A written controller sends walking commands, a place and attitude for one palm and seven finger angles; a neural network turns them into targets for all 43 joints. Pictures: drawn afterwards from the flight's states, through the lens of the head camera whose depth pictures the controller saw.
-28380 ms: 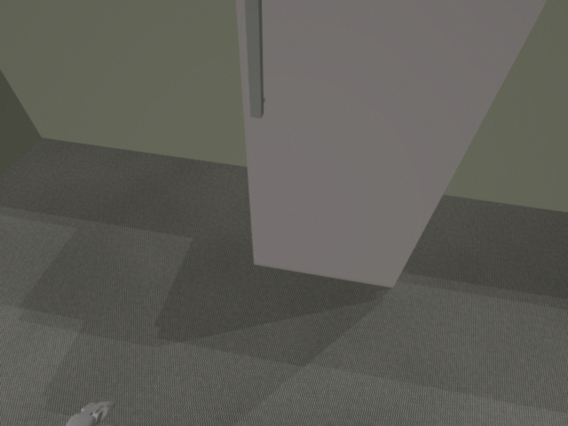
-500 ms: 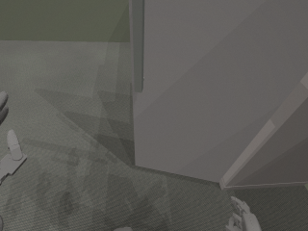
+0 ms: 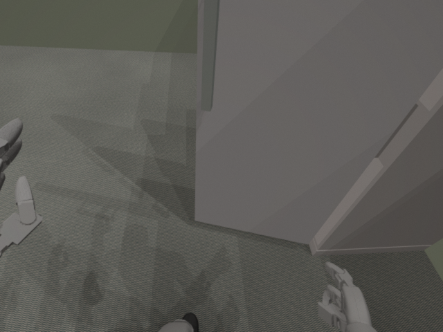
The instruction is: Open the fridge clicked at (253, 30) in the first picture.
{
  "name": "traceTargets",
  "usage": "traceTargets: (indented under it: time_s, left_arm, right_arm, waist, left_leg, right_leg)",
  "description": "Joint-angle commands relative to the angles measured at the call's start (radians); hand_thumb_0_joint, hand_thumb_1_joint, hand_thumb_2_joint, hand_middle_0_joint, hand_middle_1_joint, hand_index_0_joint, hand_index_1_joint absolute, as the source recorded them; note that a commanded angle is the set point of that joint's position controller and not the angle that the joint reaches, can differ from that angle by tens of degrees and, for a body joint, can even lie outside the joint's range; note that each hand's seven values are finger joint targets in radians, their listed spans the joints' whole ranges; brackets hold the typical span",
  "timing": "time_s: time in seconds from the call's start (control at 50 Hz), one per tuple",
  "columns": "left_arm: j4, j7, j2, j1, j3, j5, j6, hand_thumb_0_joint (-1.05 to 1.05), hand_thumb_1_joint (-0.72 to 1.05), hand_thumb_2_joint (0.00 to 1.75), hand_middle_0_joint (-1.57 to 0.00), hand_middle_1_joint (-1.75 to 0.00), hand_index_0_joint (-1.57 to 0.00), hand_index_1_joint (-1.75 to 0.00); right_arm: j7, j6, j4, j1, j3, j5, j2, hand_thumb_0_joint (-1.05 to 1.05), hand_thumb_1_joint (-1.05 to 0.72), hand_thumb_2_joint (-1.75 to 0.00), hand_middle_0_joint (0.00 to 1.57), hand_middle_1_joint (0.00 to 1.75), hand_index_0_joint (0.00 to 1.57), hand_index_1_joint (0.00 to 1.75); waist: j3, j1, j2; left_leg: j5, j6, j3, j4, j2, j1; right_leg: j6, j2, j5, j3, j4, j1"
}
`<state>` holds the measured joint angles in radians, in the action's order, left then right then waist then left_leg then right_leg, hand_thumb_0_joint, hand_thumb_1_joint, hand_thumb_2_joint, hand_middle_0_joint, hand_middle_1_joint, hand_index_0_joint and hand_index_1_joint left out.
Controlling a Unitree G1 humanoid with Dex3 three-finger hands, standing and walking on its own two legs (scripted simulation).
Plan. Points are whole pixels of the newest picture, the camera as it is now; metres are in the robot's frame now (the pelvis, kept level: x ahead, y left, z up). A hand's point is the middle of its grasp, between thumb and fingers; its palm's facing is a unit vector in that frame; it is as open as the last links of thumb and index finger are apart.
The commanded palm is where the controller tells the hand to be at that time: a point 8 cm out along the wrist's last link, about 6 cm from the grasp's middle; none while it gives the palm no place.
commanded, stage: stop stepping back and stand still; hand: left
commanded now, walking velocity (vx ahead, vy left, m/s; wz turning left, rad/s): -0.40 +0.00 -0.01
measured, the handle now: (212, 43) +0.65 +0.09 +0.20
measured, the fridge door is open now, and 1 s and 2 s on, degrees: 75 75 75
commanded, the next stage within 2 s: let the arm hang, fingers relaxed in 0.92 s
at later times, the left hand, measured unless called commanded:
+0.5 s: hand out of the picture +0.15 +0.31 +0.20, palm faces +0.32 -0.85 -0.42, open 7.4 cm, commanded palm +0.10 +0.35 +0.19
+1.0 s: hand out of the picture +0.15 +0.33 +0.18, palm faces +0.41 -0.82 -0.41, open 7.4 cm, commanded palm none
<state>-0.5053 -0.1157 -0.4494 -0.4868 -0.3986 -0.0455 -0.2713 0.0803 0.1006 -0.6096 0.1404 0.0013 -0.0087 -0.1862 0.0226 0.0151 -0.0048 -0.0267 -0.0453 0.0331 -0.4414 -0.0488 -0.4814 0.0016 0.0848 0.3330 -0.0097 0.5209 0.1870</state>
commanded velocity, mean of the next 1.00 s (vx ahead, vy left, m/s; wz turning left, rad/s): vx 0.02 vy -0.07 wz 0.00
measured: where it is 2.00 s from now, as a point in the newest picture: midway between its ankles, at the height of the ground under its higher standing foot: outside the picture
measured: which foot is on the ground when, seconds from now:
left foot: down 0.00-0.04, up 0.06-0.16, down 0.18-0.68, up 0.70-0.84, down 0.86-1.00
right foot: down 0.00-0.20, up 0.22-0.64, down 0.66-1.00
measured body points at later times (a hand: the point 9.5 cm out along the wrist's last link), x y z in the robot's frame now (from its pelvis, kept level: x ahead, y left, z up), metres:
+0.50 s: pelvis -0.05 +0.06 +0.03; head -0.06 +0.12 +0.48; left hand +0.12 +0.35 +0.22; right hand +0.08 -0.16 -0.03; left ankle +0.02 +0.11 -0.72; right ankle -0.10 -0.07 -0.66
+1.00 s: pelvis -0.07 +0.08 +0.01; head -0.08 +0.09 +0.46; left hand +0.12 +0.37 +0.20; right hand +0.06 -0.18 -0.07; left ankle -0.04 +0.18 -0.73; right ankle -0.12 +0.00 -0.73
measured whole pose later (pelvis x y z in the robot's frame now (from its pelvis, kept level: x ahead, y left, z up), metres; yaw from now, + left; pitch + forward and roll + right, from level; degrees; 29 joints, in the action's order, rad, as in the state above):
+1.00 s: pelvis -0.07 +0.08 +0.01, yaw -3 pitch +0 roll +0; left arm -0.44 -0.16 -0.41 -0.47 -0.41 -0.03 -0.19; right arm 0.09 0.12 -0.64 0.25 0.01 -0.01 -0.22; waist -0.03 0.00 0.03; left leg 0.25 -0.02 0.04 -0.55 -0.01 -0.30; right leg 0.05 0.04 0.35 0.06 0.52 0.17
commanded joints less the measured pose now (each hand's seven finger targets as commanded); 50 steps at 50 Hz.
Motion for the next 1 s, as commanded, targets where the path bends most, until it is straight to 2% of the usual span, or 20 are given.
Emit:
traceTargets:
  time_s: [0.0, 0.02, 0.06, 0.08, 0.12, 0.14, 0.16, 0.2, 0.22, 0.3, 0.4, 0.54, 0.58, 0.66, 0.7, 0.78, 0.86, 0.9, 0.94, 0.98]
  left_arm:
    - [-0.178, -0.033, -0.229, 0.026, -0.189, -0.020, -0.067, 0.00, 0.90, 0.90, -0.20, -0.30, -0.20, -0.30]
    - [-0.176, -0.038, -0.214, 0.014, -0.161, -0.019, -0.063, 0.00, 0.90, 0.90, -0.20, -0.30, -0.20, -0.30]
    - [-0.154, -0.039, -0.197, 0.019, -0.148, -0.001, -0.055, 0.00, 0.90, 0.90, -0.20, -0.30, -0.20, -0.30]
    - [-0.131, -0.036, -0.179, 0.040, -0.133, 0.006, -0.049, 0.00, 0.90, 0.90, -0.20, -0.30, -0.20, -0.30]
    - [-0.079, -0.028, -0.149, 0.101, -0.103, 0.000, -0.033, 0.00, 0.90, 0.90, -0.20, -0.30, -0.20, -0.30]
    - [-0.073, -0.027, -0.142, 0.122, -0.100, -0.002, -0.036, 0.00, 0.90, 0.90, -0.20, -0.30, -0.20, -0.30]
    - [-0.089, -0.030, -0.146, 0.133, -0.106, 0.001, -0.043, 0.00, 0.90, 0.90, -0.20, -0.30, -0.20, -0.30]
    - [-0.146, -0.035, -0.176, 0.149, -0.122, 0.007, -0.062, 0.00, 0.90, 0.90, -0.20, -0.30, -0.20, -0.30]
    - [-0.225, -0.029, -0.195, 0.125, -0.148, -0.010, -0.063, 0.00, 0.90, 0.90, -0.20, -0.30, -0.20, -0.30]
    - [-0.420, -0.029, -0.164, -0.022, -0.132, -0.009, -0.030, 0.00, 0.90, 0.90, -0.20, -0.30, -0.20, -0.30]
    - [-0.315, -0.046, -0.174, -0.126, -0.152, -0.003, 0.047, 0.00, 0.90, 0.90, -0.20, -0.30, -0.20, -0.30]
    - [-0.116, -0.047, -0.142, -0.023, -0.098, -0.014, 0.096, 0.00, 0.90, 0.90, -0.20, -0.30, -0.20, -0.30]
    - [-0.129, -0.039, -0.158, -0.011, -0.093, -0.013, 0.104, 0.00, 0.90, 0.90, -0.20, -0.30, -0.20, -0.30]
    - [-0.193, -0.038, -0.210, 0.098, -0.124, -0.006, 0.093, 0.00, 0.90, 0.90, -0.20, -0.30, -0.20, -0.30]
    - [-0.158, -0.029, -0.157, 0.148, -0.087, 0.001, 0.090, 0.00, 0.90, 0.90, -0.20, -0.30, -0.20, -0.30]
    - [-0.130, -0.053, -0.161, 0.195, -0.088, 0.019, 0.047, 0.00, 0.90, 0.90, -0.20, -0.30, -0.20, -0.30]
    - [-0.192, -0.060, -0.168, 0.191, -0.099, 0.021, 0.013, 0.00, 0.90, 0.90, -0.20, -0.30, -0.20, -0.30]
    - [-0.172, -0.058, -0.193, 0.084, -0.151, 0.017, 0.008, 0.00, 0.90, 0.90, -0.20, -0.30, -0.20, -0.30]
    - [-0.178, -0.048, -0.163, 0.080, -0.132, 0.011, 0.001, 0.00, 0.90, 0.90, -0.20, -0.30, -0.20, -0.30]
    - [-0.142, -0.046, -0.145, 0.025, -0.138, 0.004, 0.003, 0.00, 0.90, 0.90, -0.20, -0.30, -0.20, -0.30]
  right_arm:
    - [0.010, 0.038, 0.139, -0.050, -0.063, -0.005, -0.131, 0.00, -0.90, -0.90, 0.20, 0.30, 0.20, 0.30]
    - [0.009, 0.035, 0.128, -0.044, -0.060, -0.005, -0.111, 0.00, -0.90, -0.90, 0.20, 0.30, 0.20, 0.30]
    - [0.004, 0.031, 0.128, -0.053, -0.050, -0.013, -0.110, 0.00, -0.90, -0.90, 0.20, 0.30, 0.20, 0.30]
    - [0.003, 0.034, 0.129, -0.052, -0.036, -0.014, -0.106, 0.00, -0.90, -0.90, 0.20, 0.30, 0.20, 0.30]
    - [0.016, 0.043, 0.125, -0.029, -0.019, -0.005, -0.123, 0.00, -0.90, -0.90, 0.20, 0.30, 0.20, 0.30]
    - [0.025, 0.058, 0.123, -0.016, -0.026, 0.007, -0.160, 0.00, -0.90, -0.90, 0.20, 0.30, 0.20, 0.30]
    - [0.029, 0.076, 0.135, -0.009, -0.038, 0.009, -0.190, 0.00, -0.90, -0.90, 0.20, 0.30, 0.20, 0.30]
    - [0.019, 0.103, 0.154, 0.011, -0.055, 0.008, -0.163, 0.00, -0.90, -0.90, 0.20, 0.30, 0.20, 0.30]
    - [0.012, 0.115, 0.142, 0.022, -0.052, -0.009, -0.149, 0.00, -0.90, -0.90, 0.20, 0.30, 0.20, 0.30]
    - [-0.023, 0.141, 0.160, 0.035, -0.067, 0.001, -0.148, 0.00, -0.90, -0.90, 0.20, 0.30, 0.20, 0.30]
    - [-0.019, 0.098, 0.136, 0.013, -0.043, -0.010, -0.120, 0.00, -0.90, -0.90, 0.20, 0.30, 0.20, 0.30]
    - [0.013, 0.058, 0.126, 0.025, -0.034, -0.010, -0.127, 0.00, -0.90, -0.90, 0.20, 0.30, 0.20, 0.30]
    - [0.008, 0.047, 0.134, 0.017, -0.032, -0.010, -0.131, 0.00, -0.90, -0.90, 0.20, 0.30, 0.20, 0.30]
    - [-0.011, 0.035, 0.135, -0.033, -0.028, -0.021, -0.135, 0.00, -0.90, -0.90, 0.20, 0.30, 0.20, 0.30]
    - [-0.016, 0.036, 0.123, -0.034, -0.051, 0.003, -0.153, 0.00, -0.90, -0.90, 0.20, 0.30, 0.20, 0.30]
    - [0.007, 0.052, 0.101, -0.021, -0.020, 0.002, -0.136, 0.00, -0.90, -0.90, 0.20, 0.30, 0.20, 0.30]
    - [0.019, 0.082, 0.112, 0.002, -0.028, -0.001, -0.154, 0.00, -0.90, -0.90, 0.20, 0.30, 0.20, 0.30]
    - [0.017, 0.087, 0.117, 0.016, -0.022, -0.006, -0.148, 0.00, -0.90, -0.90, 0.20, 0.30, 0.20, 0.30]
    - [0.010, 0.086, 0.128, 0.018, -0.021, -0.003, -0.145, 0.00, -0.90, -0.90, 0.20, 0.30, 0.20, 0.30]
    - [0.007, 0.088, 0.133, 0.026, -0.032, 0.002, -0.154, 0.00, -0.90, -0.90, 0.20, 0.30, 0.20, 0.30]
  waist:
    - [-0.076, -0.014, -0.022]
    - [-0.064, -0.011, 0.088]
    - [0.005, 0.002, 0.159]
    - [0.033, -0.002, 0.156]
    - [0.076, -0.027, 0.045]
    - [0.047, -0.027, -0.105]
    - [-0.009, -0.009, -0.290]
    - [-0.136, 0.009, -0.247]
    - [-0.251, 0.005, -0.262]
    - [-0.330, -0.002, -0.139]
    - [-0.162, -0.005, -0.265]
    - [-0.100, -0.010, -0.178]
    - [-0.143, -0.009, -0.065]
    - [-0.103, -0.001, 0.148]
    - [-0.059, -0.007, 0.235]
    - [0.028, -0.008, -0.078]
    - [-0.033, 0.000, -0.189]
    - [-0.104, -0.001, -0.173]
    - [-0.134, -0.004, -0.123]
    - [-0.172, -0.006, -0.043]
  left_leg:
    - [0.405, 0.097, -0.058, -0.192, 0.015, 0.358]
    - [0.365, 0.112, -0.049, -0.408, 0.056, 0.428]
    - [0.394, 0.088, -0.066, -0.607, 0.060, 0.238]
    - [0.408, 0.074, -0.076, -0.534, 0.036, 0.145]
    - [0.313, 0.066, -0.076, -0.112, 0.013, 0.144]
    - [0.149, 0.057, -0.112, 0.113, -0.015, 0.150]
    - [-0.009, 0.012, -0.288, 0.184, -0.162, 0.157]
    - [-0.078, -0.020, -0.412, 0.204, -0.265, 0.352]
    - [0.058, 0.052, -0.462, 0.238, -0.259, 0.417]
    - [0.160, 0.081, -0.325, 0.228, -0.208, 0.536]
    - [0.560, 0.214, -0.214, 0.444, -0.119, 0.352]
    - [0.497, 0.163, -0.099, 0.406, -0.083, 0.258]
    - [0.452, 0.130, -0.055, 0.277, -0.050, 0.212]
    - [0.316, 0.069, -0.045, -0.278, 0.013, 0.222]
    - [0.360, 0.067, -0.069, -0.412, 0.034, 0.153]
    - [0.335, 0.042, -0.032, -0.225, 0.000, 0.104]
    - [0.015, 0.016, -0.075, -0.036, -0.044, 0.286]
    - [-0.183, -0.001, -0.121, -0.042, -0.077, 0.299]
    - [-0.147, -0.006, -0.184, 0.018, -0.107, 0.213]
    - [-0.107, 0.003, -0.157, 0.006, -0.092, 0.211]
  right_leg:
    - [0.117, -0.228, 0.386, -0.193, -0.335, 0.480]
    - [0.165, -0.337, 0.424, -0.270, -0.408, 0.613]
    - [0.194, -0.390, 0.155, -0.248, -0.369, 0.538]
    - [0.169, -0.362, -0.068, -0.199, -0.308, 0.426]
    - [0.070, -0.223, -0.204, -0.077, -0.139, 0.293]
    - [0.021, -0.136, -0.171, -0.029, 0.011, 0.211]
    - [-0.007, -0.052, -0.048, 0.002, 0.180, 0.196]
    - [0.000, -0.030, 0.170, -0.038, 0.296, 0.275]
    - [-0.004, -0.034, 0.205, -0.061, 0.374, 0.272]
    - [-0.016, -0.028, 0.061, -0.037, 0.355, 0.257]
    - [-0.020, 0.016, 0.033, 0.071, 0.311, 0.199]
    - [0.021, 0.034, 0.091, 0.143, -0.120, -0.058]
    - [0.046, -0.029, 0.007, 0.076, -0.206, -0.144]
    - [0.203, -0.375, 0.122, -0.279, -0.385, 0.184]
    - [0.181, -0.337, 0.275, -0.259, -0.368, 0.239]
    - [0.163, -0.326, -0.075, -0.192, -0.237, 0.124]
    - [0.032, -0.189, -0.287, -0.098, -0.099, 0.101]
    - [-0.007, -0.138, -0.420, -0.042, -0.032, 0.043]
    - [-0.007, -0.106, -0.303, -0.013, -0.024, -0.056]
    - [0.001, -0.116, -0.313, -0.024, -0.053, -0.097]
